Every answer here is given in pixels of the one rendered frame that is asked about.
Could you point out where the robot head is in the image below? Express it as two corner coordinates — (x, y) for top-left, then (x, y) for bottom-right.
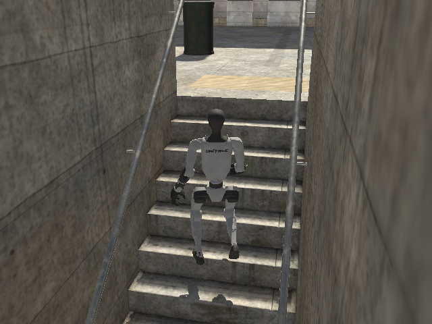
(205, 109), (228, 142)

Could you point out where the robot left forearm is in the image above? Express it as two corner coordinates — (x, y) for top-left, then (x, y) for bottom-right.
(174, 167), (190, 192)

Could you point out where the robot left upper arm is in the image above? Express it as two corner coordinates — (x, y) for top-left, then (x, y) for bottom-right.
(184, 138), (203, 177)

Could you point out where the robot right upper arm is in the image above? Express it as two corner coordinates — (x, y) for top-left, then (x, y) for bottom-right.
(230, 137), (245, 172)

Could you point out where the right robot hand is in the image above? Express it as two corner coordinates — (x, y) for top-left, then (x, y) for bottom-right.
(229, 164), (241, 175)

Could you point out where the left robot hand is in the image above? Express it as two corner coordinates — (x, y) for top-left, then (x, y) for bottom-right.
(171, 187), (186, 206)

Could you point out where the right robot foot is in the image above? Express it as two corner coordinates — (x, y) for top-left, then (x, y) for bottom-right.
(229, 244), (240, 259)

